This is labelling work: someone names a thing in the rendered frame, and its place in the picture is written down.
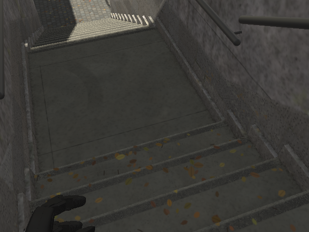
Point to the robot left hand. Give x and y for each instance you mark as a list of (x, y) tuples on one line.
[(42, 219)]

